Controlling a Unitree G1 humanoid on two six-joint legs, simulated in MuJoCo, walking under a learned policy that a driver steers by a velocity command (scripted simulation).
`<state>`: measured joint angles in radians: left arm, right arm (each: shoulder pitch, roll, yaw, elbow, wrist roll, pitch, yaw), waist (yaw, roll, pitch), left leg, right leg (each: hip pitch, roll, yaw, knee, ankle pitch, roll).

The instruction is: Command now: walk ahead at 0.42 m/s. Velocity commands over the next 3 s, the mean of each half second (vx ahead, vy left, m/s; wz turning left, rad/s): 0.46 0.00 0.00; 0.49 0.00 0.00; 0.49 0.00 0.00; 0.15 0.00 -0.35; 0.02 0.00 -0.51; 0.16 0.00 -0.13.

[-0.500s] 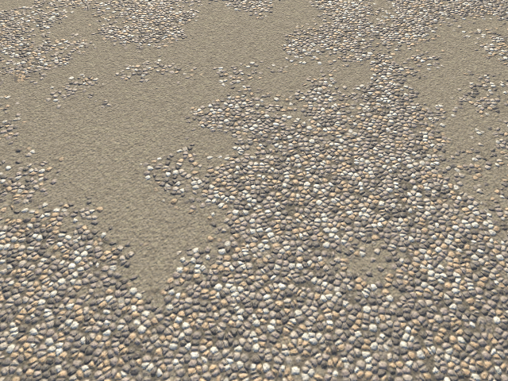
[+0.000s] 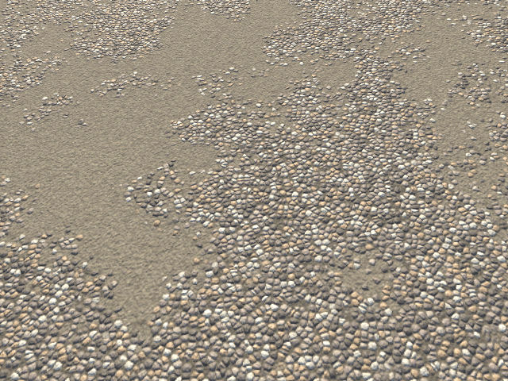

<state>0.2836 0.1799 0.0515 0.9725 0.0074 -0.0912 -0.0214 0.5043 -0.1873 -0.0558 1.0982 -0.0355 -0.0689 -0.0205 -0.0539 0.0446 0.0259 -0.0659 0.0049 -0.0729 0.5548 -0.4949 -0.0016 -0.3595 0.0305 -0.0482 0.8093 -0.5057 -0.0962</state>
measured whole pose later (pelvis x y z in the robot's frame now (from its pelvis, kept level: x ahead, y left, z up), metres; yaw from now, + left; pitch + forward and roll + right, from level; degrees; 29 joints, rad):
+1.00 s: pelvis +0.52 -0.06 +0.01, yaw +0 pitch +1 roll +1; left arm -0.01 0.18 0.01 0.87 0.02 -0.04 -0.03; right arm 0.51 -0.16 -0.01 1.10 -0.02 -0.10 -0.01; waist -0.09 -0.02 0.07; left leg 0.13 -0.09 0.06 0.19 -0.33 0.08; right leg -0.56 -0.04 -0.08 0.60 -0.07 -0.07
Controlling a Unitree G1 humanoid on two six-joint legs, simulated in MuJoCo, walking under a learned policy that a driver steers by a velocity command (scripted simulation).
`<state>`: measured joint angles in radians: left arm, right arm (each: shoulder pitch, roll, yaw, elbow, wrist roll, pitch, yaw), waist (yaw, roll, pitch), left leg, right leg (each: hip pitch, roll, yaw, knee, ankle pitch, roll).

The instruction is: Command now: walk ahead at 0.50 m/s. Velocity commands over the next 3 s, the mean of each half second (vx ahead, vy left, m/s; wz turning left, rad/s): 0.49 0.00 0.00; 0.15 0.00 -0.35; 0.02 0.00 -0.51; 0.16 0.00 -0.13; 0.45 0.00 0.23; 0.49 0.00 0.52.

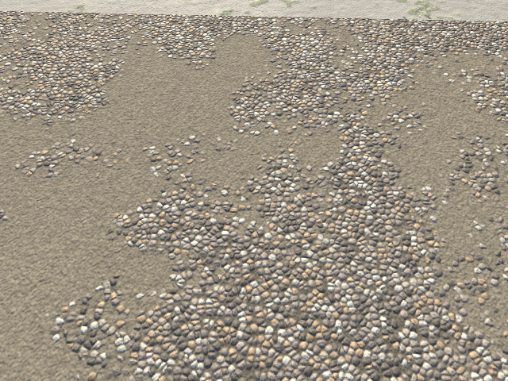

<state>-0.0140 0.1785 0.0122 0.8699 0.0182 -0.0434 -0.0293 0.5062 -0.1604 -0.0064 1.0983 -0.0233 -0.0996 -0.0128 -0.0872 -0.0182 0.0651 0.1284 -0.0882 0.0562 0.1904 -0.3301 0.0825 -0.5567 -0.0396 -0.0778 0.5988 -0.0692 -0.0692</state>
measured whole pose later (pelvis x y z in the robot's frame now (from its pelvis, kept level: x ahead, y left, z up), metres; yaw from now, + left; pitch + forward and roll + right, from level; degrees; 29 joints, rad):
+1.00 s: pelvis +0.37 +0.00 +0.00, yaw -13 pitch +0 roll +1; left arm 0.20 0.21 0.07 0.88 0.03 0.07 -0.02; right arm 0.23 -0.22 -0.05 0.91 -0.03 -0.02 -0.04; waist 0.00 0.00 0.04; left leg -0.29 0.06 0.29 0.45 -0.16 0.07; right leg -0.44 -0.05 -0.06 0.82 -0.37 -0.02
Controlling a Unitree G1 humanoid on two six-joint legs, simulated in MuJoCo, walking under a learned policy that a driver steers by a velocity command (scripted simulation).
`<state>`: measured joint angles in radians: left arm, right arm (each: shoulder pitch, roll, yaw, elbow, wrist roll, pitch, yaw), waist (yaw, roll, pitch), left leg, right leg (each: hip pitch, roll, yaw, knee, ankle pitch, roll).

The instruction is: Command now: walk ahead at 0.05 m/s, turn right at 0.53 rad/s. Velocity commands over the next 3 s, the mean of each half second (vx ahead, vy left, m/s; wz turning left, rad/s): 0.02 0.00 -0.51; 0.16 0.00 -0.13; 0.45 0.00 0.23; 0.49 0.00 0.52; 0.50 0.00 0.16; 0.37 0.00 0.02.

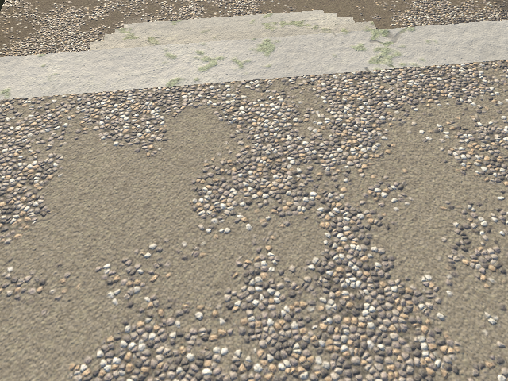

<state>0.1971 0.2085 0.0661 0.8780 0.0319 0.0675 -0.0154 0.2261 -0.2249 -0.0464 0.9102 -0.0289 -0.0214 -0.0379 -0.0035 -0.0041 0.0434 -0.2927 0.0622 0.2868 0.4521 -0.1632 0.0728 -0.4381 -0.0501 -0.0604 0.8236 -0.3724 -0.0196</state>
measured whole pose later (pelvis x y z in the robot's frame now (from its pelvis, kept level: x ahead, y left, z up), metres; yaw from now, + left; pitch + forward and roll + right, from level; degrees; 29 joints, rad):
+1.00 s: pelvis +0.01 -0.03 +0.01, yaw -17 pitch +0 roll +1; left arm 0.20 0.26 0.04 0.87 0.03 -0.03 -0.02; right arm 0.37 -0.25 -0.07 0.92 -0.01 -0.02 0.01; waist -0.03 0.00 0.00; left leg -0.12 -0.02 0.00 0.37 -0.26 0.04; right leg -0.20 0.01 -0.04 0.44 -0.32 -0.06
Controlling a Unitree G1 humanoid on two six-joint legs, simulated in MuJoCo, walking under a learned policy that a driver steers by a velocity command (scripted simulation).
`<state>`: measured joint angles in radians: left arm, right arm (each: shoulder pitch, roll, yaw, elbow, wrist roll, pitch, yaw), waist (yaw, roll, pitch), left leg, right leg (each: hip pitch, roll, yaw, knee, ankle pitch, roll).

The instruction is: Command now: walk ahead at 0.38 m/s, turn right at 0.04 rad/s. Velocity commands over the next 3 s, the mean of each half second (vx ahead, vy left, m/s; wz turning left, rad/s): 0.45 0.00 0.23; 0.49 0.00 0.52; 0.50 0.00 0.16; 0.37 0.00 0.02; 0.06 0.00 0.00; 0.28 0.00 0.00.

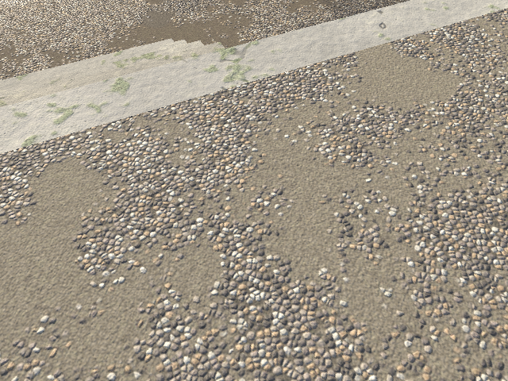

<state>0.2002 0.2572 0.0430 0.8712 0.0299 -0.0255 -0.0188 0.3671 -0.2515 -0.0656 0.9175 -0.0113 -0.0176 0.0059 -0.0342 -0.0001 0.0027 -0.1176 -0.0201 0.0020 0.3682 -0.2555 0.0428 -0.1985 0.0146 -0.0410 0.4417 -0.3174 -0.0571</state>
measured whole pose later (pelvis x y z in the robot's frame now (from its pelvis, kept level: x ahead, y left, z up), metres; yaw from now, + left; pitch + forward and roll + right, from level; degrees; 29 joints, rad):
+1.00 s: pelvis +0.50 +0.08 -0.01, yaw +26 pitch +2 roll +0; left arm -0.01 0.25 0.00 0.71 0.04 -0.05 -0.03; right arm 0.47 -0.27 -0.07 0.89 -0.01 -0.05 -0.01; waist -0.11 -0.03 0.04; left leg 0.06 -0.14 -0.22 0.30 -0.37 0.12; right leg -0.58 -0.02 0.01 0.57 -0.04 0.00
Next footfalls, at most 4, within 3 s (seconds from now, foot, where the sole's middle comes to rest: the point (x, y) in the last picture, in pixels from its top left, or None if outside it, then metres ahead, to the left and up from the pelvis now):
0.48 left None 0.37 0.10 -0.78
1.04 right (235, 309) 0.73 0.07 -0.78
1.56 left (136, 274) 0.87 0.37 -0.78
2.04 right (159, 211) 1.11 0.33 -0.78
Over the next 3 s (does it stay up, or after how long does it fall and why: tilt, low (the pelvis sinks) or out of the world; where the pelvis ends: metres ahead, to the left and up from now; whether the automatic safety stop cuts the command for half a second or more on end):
stays up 1.11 0.39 0.00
